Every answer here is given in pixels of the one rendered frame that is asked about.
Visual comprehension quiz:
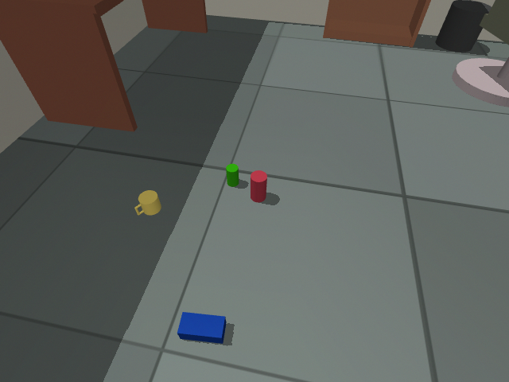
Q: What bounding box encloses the office chair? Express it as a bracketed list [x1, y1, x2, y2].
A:
[452, 0, 509, 107]

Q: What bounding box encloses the bookshelf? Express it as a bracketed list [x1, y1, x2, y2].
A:
[323, 0, 431, 48]

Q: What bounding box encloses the desk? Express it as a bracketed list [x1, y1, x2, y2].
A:
[0, 0, 208, 132]

